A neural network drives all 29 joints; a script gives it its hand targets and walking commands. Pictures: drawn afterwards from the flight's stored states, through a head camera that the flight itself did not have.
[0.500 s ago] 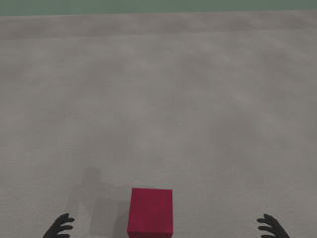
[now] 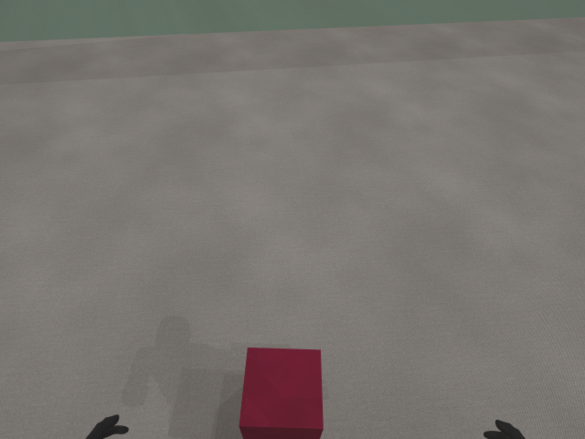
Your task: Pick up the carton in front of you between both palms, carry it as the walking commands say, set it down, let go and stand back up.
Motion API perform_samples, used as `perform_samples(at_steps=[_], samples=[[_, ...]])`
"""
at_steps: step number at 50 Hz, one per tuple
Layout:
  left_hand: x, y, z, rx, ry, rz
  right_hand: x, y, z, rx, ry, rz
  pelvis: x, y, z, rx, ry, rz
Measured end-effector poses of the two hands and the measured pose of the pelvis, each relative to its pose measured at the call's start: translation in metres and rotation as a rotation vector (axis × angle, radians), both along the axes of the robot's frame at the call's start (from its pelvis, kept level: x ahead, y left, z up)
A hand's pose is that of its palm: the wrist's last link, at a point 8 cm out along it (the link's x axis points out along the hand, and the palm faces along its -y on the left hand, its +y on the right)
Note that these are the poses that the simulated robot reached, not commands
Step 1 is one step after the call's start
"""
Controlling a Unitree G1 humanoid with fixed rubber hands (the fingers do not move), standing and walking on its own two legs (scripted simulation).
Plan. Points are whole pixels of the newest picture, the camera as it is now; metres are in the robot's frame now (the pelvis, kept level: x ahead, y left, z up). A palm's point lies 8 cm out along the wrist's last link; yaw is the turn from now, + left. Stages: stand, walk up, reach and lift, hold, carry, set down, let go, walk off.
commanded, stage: stand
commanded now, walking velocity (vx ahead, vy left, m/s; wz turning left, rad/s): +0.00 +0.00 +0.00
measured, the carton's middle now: (282, 399) +0.36 +0.04 -0.65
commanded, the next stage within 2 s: none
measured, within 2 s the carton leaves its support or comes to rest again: neither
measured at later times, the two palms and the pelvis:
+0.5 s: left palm out of the picture +0.08 +0.30 -0.10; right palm out of the picture +0.08 -0.31 -0.09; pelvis -0.01 +0.00 +0.00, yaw +0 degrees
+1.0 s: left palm out of the picture +0.08 +0.31 -0.10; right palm out of the picture +0.09 -0.32 -0.09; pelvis -0.01 -0.01 +0.01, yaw +1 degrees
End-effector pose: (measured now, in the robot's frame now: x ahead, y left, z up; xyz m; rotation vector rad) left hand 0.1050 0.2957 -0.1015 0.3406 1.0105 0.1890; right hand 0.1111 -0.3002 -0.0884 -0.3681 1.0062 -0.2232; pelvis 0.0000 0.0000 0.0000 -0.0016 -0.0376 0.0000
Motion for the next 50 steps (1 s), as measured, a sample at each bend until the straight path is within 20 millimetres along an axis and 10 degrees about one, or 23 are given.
perform_samples(at_steps=[50], samples=[[-0.029,0.009,-0.003,0.022,0.107,0.033,-0.026,-0.017,-0.006,-0.007,0.115,-0.027,-0.010,-0.005,0.005,-0.001,-0.009,0.014]])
